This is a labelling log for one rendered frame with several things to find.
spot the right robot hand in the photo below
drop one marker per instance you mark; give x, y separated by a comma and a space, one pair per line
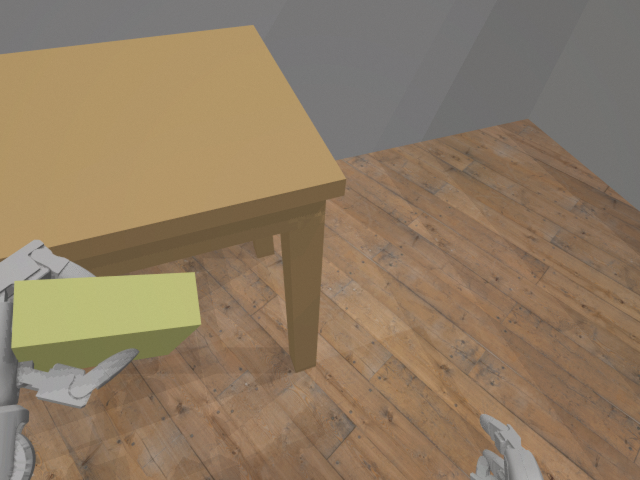
518, 463

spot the robot left forearm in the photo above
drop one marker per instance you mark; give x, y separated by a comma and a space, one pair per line
17, 454

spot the sponge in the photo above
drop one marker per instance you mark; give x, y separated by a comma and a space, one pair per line
80, 322

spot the left robot hand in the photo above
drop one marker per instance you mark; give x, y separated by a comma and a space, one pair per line
63, 384

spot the table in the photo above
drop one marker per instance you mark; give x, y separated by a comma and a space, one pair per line
124, 155

